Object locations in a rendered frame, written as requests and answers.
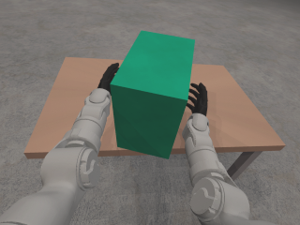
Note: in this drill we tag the left robot hand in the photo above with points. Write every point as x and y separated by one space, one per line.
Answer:
108 77

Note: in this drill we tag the left robot forearm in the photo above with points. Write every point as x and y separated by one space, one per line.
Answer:
89 124

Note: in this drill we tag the robot left upper arm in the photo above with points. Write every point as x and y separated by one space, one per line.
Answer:
66 175

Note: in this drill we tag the robot right upper arm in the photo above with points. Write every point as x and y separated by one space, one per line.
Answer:
215 202

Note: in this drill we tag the right robot forearm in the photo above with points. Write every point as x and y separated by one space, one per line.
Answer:
201 154

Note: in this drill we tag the table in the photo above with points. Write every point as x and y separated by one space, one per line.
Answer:
235 124

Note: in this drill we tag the right robot hand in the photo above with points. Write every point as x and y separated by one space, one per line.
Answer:
200 104

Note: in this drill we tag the carton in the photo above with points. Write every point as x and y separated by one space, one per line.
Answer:
150 93

